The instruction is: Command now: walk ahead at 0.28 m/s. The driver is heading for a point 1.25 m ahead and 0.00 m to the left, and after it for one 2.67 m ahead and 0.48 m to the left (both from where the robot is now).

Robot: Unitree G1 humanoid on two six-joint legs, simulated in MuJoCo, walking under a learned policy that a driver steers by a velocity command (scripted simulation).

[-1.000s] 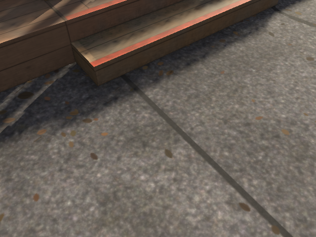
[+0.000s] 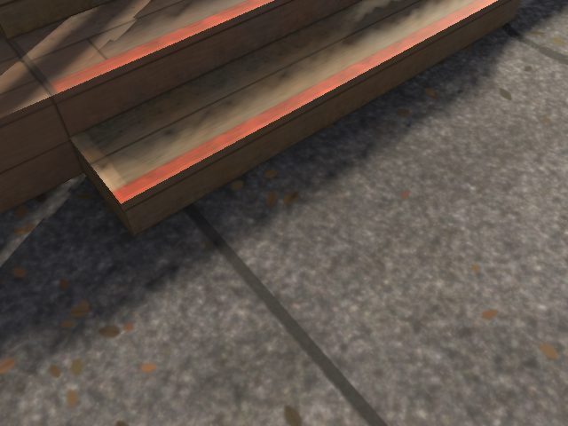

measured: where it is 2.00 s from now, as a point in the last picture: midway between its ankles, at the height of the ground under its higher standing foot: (320, 378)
